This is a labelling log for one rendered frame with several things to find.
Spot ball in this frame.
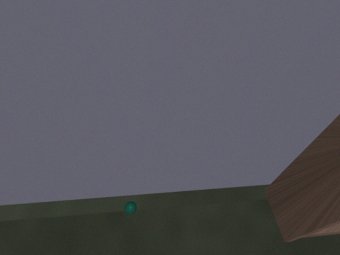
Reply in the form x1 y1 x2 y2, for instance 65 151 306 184
124 201 137 214

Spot bookshelf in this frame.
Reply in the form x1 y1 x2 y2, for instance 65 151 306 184
265 114 340 242

